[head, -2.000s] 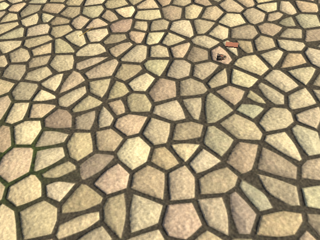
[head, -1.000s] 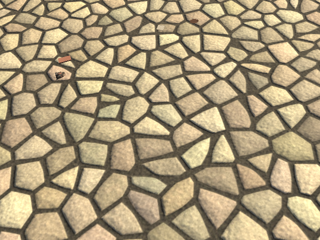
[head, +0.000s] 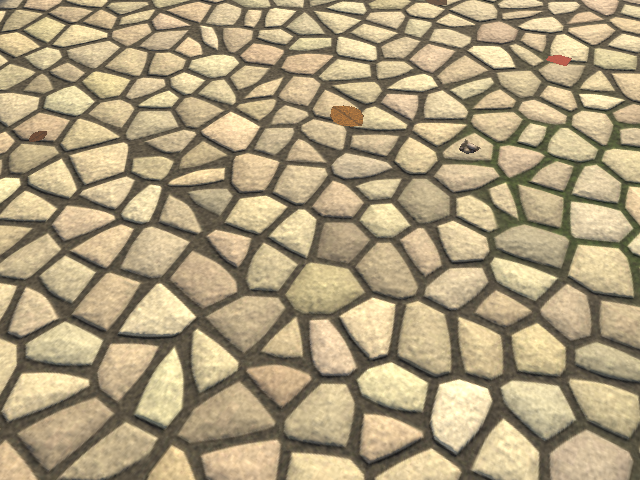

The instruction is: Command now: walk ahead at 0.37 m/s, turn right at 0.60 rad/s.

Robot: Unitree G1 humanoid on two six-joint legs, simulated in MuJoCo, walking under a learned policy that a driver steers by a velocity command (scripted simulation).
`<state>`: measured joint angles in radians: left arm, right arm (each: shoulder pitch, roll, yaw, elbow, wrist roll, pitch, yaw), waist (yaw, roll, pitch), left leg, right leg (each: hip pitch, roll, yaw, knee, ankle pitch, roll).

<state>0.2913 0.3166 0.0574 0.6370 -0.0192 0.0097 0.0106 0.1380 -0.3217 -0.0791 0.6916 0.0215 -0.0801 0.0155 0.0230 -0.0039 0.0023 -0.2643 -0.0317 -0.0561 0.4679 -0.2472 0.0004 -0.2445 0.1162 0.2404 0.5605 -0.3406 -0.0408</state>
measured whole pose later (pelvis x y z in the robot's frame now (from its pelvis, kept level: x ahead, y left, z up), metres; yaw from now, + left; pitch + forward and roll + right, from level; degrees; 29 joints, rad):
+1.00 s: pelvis +0.51 -0.07 -0.01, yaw -8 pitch +2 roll -1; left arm 0.37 0.31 0.05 0.85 0.00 -0.05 0.00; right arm 0.05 -0.28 -0.02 0.67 -0.02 -0.09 0.04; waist 0.06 0.00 0.06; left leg -0.51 0.01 0.03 0.57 -0.08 0.06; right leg -0.09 0.03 0.05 0.78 -0.51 0.02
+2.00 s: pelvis +0.64 -0.09 +0.01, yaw -8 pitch -2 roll +0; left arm 0.14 0.25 0.04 1.05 0.00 0.01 0.04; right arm 0.17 -0.26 -0.01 1.01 -0.01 0.00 -0.02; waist -0.01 0.00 0.05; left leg -0.15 -0.01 0.03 0.46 -0.27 0.02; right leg -0.18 -0.01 0.03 0.45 -0.24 0.02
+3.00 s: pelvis +1.00 -0.14 +0.00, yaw +4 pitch +0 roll +1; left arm 0.23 0.26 0.04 0.94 -0.01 -0.14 0.01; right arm 0.17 -0.26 -0.07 0.88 0.01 -0.08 0.04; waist -0.01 -0.01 0.06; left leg -0.33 -0.12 0.02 0.45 -0.13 0.10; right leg -0.40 -0.05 0.05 1.24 -0.36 -0.02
